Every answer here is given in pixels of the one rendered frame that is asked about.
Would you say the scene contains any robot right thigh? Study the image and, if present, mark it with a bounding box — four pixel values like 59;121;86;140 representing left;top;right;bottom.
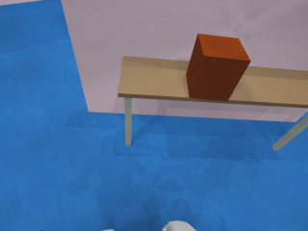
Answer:
162;220;196;231

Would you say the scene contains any table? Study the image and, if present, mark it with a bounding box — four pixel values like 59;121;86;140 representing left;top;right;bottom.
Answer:
117;56;308;150

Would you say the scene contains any carton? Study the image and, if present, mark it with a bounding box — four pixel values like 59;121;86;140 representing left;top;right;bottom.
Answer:
186;34;251;101

